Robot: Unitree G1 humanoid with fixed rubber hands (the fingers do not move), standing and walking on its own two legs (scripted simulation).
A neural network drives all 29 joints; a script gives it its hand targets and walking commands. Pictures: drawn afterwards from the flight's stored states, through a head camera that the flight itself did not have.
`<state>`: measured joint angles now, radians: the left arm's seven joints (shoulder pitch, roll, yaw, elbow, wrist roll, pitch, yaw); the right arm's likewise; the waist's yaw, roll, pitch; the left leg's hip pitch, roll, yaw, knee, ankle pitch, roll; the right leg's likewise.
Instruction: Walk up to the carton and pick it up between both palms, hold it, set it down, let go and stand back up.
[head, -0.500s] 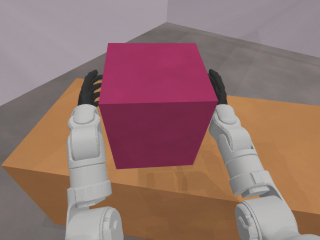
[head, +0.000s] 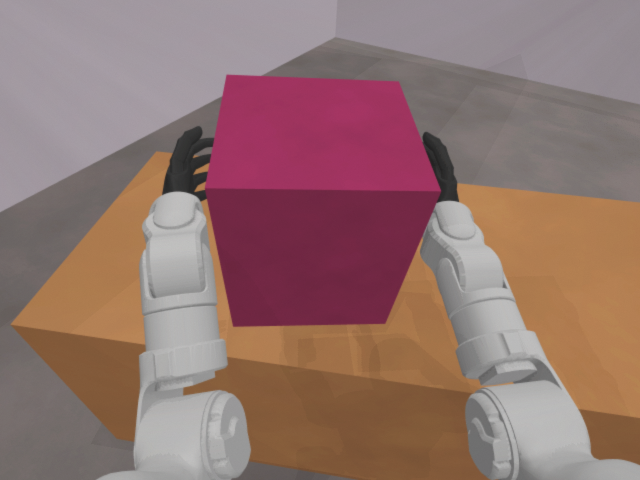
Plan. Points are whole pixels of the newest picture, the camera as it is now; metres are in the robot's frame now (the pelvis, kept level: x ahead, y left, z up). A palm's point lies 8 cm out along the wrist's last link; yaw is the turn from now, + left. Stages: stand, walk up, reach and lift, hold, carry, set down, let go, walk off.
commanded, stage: hold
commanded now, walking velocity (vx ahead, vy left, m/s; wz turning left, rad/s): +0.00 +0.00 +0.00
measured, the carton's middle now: (312, 209) +0.40 +0.00 +0.16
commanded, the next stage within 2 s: none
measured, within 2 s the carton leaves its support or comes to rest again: neither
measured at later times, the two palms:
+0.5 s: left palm (176, 209) +0.36 +0.16 +0.19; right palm (428, 209) +0.36 -0.14 +0.18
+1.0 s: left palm (177, 213) +0.36 +0.16 +0.19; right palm (433, 206) +0.36 -0.14 +0.18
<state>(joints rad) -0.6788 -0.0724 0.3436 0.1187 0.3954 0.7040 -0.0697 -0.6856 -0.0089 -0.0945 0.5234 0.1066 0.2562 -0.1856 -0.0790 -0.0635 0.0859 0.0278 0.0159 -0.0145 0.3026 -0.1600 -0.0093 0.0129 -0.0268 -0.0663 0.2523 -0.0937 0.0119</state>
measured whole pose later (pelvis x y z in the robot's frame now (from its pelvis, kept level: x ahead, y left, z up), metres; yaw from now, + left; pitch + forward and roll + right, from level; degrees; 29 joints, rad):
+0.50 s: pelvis +0.00 +0.00 +0.00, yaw +1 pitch -10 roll -1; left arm -0.62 -0.07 0.33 0.07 0.38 0.71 -0.08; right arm -0.64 0.00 -0.06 0.48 0.14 0.26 -0.20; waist -0.09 -0.06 0.10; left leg 0.03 0.01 -0.03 0.32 -0.17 -0.01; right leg 0.03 -0.03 -0.08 0.25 -0.10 0.02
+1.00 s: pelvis +0.01 +0.00 +0.00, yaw +1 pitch -12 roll -1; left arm -0.54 -0.07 0.31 -0.02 0.37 0.72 -0.08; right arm -0.60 -0.03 0.01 0.43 0.19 0.26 -0.23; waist -0.10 -0.07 0.11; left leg 0.07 0.03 -0.03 0.34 -0.20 -0.02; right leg 0.08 -0.01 -0.09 0.24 -0.11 0.01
